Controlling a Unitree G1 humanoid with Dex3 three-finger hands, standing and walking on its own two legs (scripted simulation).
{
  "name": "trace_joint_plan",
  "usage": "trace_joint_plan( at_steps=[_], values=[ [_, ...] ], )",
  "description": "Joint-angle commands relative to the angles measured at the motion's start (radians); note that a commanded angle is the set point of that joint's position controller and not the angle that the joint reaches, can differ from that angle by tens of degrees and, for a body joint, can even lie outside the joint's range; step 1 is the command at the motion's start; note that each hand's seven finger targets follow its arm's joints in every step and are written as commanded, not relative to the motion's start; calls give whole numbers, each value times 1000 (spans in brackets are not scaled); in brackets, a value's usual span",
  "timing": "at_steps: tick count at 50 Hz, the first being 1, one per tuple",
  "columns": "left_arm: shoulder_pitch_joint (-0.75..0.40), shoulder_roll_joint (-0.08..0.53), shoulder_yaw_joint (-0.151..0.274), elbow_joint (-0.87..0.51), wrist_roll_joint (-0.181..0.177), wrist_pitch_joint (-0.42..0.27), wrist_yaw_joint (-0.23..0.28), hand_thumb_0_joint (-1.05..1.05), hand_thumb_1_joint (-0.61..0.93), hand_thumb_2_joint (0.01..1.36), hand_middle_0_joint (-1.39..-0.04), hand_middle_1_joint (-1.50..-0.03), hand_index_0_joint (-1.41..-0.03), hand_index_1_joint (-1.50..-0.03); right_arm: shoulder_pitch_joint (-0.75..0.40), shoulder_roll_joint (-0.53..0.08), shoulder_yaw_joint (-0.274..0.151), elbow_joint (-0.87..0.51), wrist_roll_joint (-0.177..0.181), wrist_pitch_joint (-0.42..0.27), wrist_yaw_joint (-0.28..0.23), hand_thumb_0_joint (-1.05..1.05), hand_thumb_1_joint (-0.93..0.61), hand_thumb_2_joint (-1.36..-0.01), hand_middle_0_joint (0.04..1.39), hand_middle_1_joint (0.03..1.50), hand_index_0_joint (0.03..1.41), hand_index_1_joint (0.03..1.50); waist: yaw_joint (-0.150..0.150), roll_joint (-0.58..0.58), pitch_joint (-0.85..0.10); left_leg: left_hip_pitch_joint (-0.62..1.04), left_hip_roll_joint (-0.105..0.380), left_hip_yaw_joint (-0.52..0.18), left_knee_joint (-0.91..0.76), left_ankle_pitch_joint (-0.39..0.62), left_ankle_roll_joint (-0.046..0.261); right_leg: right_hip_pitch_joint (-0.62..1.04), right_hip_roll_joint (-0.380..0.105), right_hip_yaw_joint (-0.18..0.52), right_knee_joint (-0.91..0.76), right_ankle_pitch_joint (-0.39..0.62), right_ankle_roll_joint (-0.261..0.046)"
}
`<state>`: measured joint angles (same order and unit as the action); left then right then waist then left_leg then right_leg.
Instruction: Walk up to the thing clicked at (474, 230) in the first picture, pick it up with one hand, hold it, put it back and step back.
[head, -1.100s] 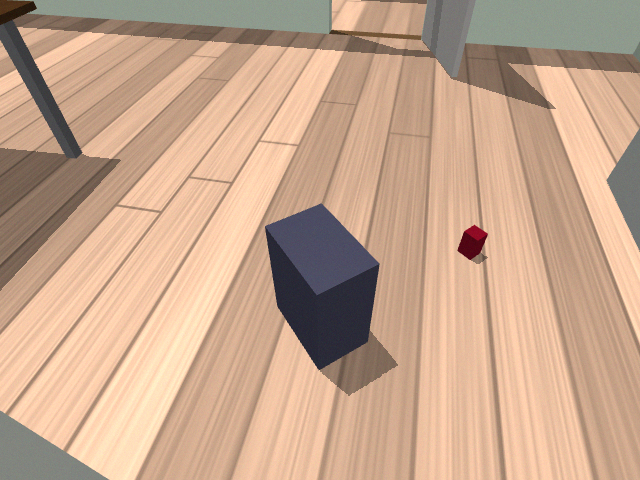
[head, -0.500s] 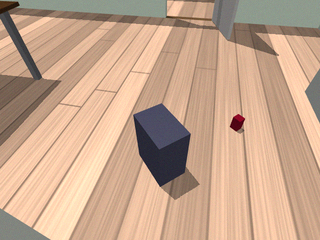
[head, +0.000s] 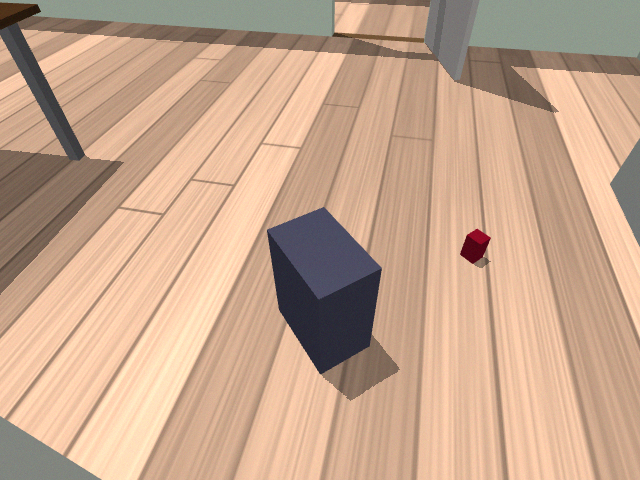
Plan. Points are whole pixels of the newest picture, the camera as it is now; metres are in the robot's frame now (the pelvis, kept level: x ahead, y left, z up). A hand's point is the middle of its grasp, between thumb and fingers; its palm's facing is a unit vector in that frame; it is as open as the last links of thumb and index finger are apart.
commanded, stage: stand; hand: left
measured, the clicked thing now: (474, 246) +1.19 -0.66 -0.72
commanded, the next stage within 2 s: walk up in 0.02 s
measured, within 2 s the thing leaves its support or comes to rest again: neither
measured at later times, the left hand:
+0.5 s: hand (239, 465) +0.22 +0.13 -0.15, palm faces -0.24 -0.89 -0.38, open 7.4 cm
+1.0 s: hand (335, 294) +0.52 -0.02 -0.14, palm faces -0.56 -0.75 -0.35, open 7.4 cm
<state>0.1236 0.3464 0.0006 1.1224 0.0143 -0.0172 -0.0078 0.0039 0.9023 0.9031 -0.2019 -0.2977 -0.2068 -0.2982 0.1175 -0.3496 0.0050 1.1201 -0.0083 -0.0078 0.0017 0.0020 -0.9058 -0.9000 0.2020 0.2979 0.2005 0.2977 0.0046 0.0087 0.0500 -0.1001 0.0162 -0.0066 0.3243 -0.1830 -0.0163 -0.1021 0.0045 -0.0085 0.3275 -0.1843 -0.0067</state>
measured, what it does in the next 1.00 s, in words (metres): walks ahead, turning right: right foot, then left foot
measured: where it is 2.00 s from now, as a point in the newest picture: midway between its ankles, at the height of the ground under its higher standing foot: (474, 385)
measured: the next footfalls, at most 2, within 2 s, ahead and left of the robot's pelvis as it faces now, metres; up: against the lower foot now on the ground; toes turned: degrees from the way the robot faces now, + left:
right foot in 0.34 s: +0.13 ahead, -0.26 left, +0.00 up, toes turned -20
left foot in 0.72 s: +0.36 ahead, -0.10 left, +0.00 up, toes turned -19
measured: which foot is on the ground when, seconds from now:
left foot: down 0.00-0.36, up 0.38-0.70, down 0.72-1.00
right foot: down 0.00-0.06, up 0.08-0.32, down 0.34-0.74, up 0.76-1.00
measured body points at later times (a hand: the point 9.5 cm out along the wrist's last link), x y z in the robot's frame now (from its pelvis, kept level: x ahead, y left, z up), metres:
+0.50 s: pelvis +0.09 -0.12 -0.03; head +0.09 -0.15 +0.42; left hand +0.23 +0.18 -0.12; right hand +0.09 -0.48 -0.15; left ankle +0.08 +0.03 -0.68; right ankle +0.10 -0.25 -0.75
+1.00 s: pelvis +0.28 -0.20 -0.01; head +0.30 -0.19 +0.44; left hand +0.54 +0.02 -0.12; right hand +0.12 -0.49 -0.10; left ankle +0.32 -0.08 -0.75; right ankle +0.27 -0.38 -0.70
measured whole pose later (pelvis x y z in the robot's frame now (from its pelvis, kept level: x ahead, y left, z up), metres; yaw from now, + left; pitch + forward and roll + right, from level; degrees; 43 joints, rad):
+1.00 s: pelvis +0.28 -0.20 -0.01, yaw -31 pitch -2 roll +1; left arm 0.24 0.46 0.07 0.85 0.01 -0.03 -0.09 0.01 0.90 0.90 -0.20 -0.30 -0.20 -0.30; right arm 0.39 -0.42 -0.06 0.87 -0.02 -0.11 0.03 0.00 -0.90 -0.90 0.20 0.30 0.20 0.30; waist -0.06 -0.05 0.07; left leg -0.11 0.07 0.20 0.43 -0.28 0.00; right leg -0.53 -0.05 0.07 0.90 -0.26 -0.01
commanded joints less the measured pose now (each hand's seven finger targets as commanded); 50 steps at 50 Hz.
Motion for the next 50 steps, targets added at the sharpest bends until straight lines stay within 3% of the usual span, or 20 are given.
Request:
trace_joint_plan(
  at_steps=[1, 3, 5, 11, 14, 17, 18, 19, 20, 21, 24, 26, 31, 33, 35, 36, 37, 39, 44, 50],
  values=[
    [-17, 311, 127, -188, 31, 10, -36, 0, 900, 900, -200, -300, -200, -300, 19, -351, -133, -142, -23, -50, -10, 0, -900, -900, 200, 300, 200, 300, -41, -42, -92, 184, 118, -54, 60, -278, 103, -271, -62, 165, 50, -249, -56],
    [-150, 233, 112, -237, 35, 35, -74, 0, 900, 900, -200, -300, -200, -300, 134, -416, -175, -109, -30, -65, -21, 0, -900, -900, 200, 300, 200, 300, -118, 200, -3, 303, 392, -308, -166, -497, 210, -659, -16, 31, 459, -281, -10],
    [-110, 264, 126, -267, 42, 38, -88, 0, 900, 900, -200, -300, -200, -300, 75, -400, -173, -175, -19, -76, -23, 0, -900, -900, 200, 300, 200, 300, -73, 63, 8, 125, 498, -315, -202, -373, 250, -581, -120, 105, 601, -237, 8],
    [12, 234, 142, -280, 20, 41, -144, 0, 900, 900, -200, -300, -200, -300, -47, -360, -178, -254, -43, -89, -8, 0, -900, -900, 200, 300, 200, 300, 18, 147, 12, 17, 339, 27, -111, -248, 183, -393, -166, 43, 429, -149, 11],
    [33, 240, 145, -272, 23, 30, -145, 0, 900, 900, -200, -300, -200, -300, -44, -358, -176, -256, -46, -82, 1, 0, -900, -900, 200, 300, 200, 300, 13, 129, 12, -110, 269, 143, -11, -277, 152, -224, -103, -81, 361, -90, 6],
    [223, 295, 173, -211, 31, 12, -119, 0, 900, 900, -200, -300, -200, -300, -39, -321, -159, -266, -44, -63, 3, 0, -900, -900, 200, 300, 200, 300, 108, -90, -51, -271, 192, 208, 350, -318, 129, 26, -8, -138, 307, -93, -16],
    [353, 361, 198, -181, 29, 3, -100, 0, 900, 900, -200, -300, -200, -300, -36, -257, -133, -287, -43, -57, 6, 0, -900, -900, 200, 300, 200, 300, 176, -308, -63, -418, 99, 251, 662, -327, 94, 137, -37, 4, 191, -265, -65],
    [383, 434, 214, -202, 26, 0, -82, 0, 900, 900, -200, -300, -200, -300, -34, -191, -101, -327, -26, -59, 16, 0, -900, -900, 200, 300, 200, 300, 181, -485, 6, -628, -6, 192, 895, -464, 43, 104, -220, 433, -67, -580, -139],
    [319, 468, 211, -237, 7, -3, -83, 0, 900, 900, -200, -300, -200, -300, -25, -272, -118, -340, -15, -58, 20, 0, -900, -900, 200, 300, 200, 300, 125, -348, 29, -610, 15, 54, 902, -418, 21, 15, -350, 759, -222, -697, -227],
    [255, 471, 210, -263, -3, -7, -79, 0, 900, 900, -200, -300, -200, -300, -35, -318, -129, -330, -15, -68, 22, 0, -900, -900, 200, 300, 200, 300, 95, -227, 76, -591, 63, 14, 890, -369, 25, -48, -381, 796, -223, -688, -275],
    [147, 378, 176, -294, -10, -18, -50, 0, 900, 900, -200, -300, -200, -300, 85, -295, -126, -267, 14, -72, 28, 0, -900, -900, 200, 300, 200, 300, 16, -176, 27, -471, 130, -21, 785, -222, 51, -91, -245, 450, -91, -367, -198],
    [123, 352, 162, -314, -5, -26, -50, 0, 900, 900, -200, -300, -200, -300, 142, -291, -126, -262, 4, -70, 36, 0, -900, -900, 200, 300, 200, 300, -5, -175, 24, -360, 115, 7, 672, -203, 47, -189, -203, 350, -75, -309, -187],
    [164, 323, 149, -356, -2, -43, -55, 0, 900, 900, -200, -300, -200, -300, 94, -273, -134, -321, -16, -81, 45, 0, -900, -900, 200, 300, 200, 300, 23, -107, 17, -323, 78, 35, 399, -116, 31, -189, -195, 314, -60, -262, -203],
    [124, 323, 144, -376, -1, -46, -56, 0, 900, 900, -200, -300, -200, -300, 132, -267, -139, -325, -19, -95, 41, 0, -900, -900, 200, 300, 200, 300, -11, -84, 4, -199, 65, 46, 332, -51, 32, -257, -198, 299, -9, -194, -189],
    [85, 281, 127, -394, 3, -42, -57, 0, 900, 900, -200, -300, -200, -300, 281, -277, -157, -286, -24, -111, 28, 0, -900, -900, 200, 300, 200, 300, -104, -11, -47, 108, 39, 60, 232, 30, 39, -447, -132, 220, 202, -175, -139],
    [108, 221, 110, -400, 2, -44, -56, 0, 900, 900, -200, -300, -200, -300, 396, -333, -179, -264, -35, -119, 13, 0, -900, -900, 200, 300, 200, 300, -160, 161, -111, 256, 114, -66, 125, -139, 63, -535, -30, 141, 475, -154, -100],
    [176, 143, 88, -391, 0, -43, -53, 0, 900, 900, -200, -300, -200, -300, 427, -401, -190, -274, -46, -128, 4, 0, -900, -900, 200, 300, 200, 300, -143, 316, -119, 294, 346, -464, -34, -457, 104, -682, 124, 114, 738, -300, -57],
    [282, 284, 107, -350, 10, -30, -42, 0, 900, 900, -200, -300, -200, -300, 213, -410, -182, -340, -1, -129, 9, 0, -900, -900, 200, 300, 200, 300, -35, 147, -47, 100, 485, -664, -191, -705, 205, -633, 8, 163, 864, -270, -56],
    [191, 272, 119, -314, -12, -38, -61, 0, 900, 900, -200, -300, -200, -300, 221, -312, -141, -329, -6, -140, 15, 0, -900, -900, 200, 300, 200, 300, -37, 115, 77, -57, 291, -149, -141, -136, 156, -520, -67, 135, 720, -76, -7],
    [27, 226, 104, -382, -11, -30, -93, 0, 900, 900, -200, -300, -200, -300, 252, -347, -144, -340, -11, -128, 19, 0, -900, -900, 200, 300, 200, 300, -64, 124, 35, 24, 274, 64, -66, 149, 200, -460, -88, 21, 428, -31, 0]
  ],
)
